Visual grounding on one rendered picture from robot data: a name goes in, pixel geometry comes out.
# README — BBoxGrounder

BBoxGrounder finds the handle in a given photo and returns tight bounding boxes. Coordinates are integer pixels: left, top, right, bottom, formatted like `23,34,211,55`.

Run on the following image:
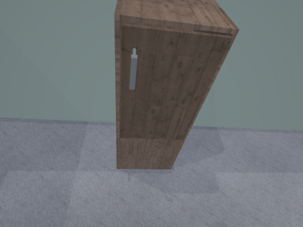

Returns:
129,48,138,90

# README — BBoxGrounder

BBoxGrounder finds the cupboard door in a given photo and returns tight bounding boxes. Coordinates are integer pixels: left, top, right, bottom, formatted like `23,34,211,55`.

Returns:
120,23,232,140

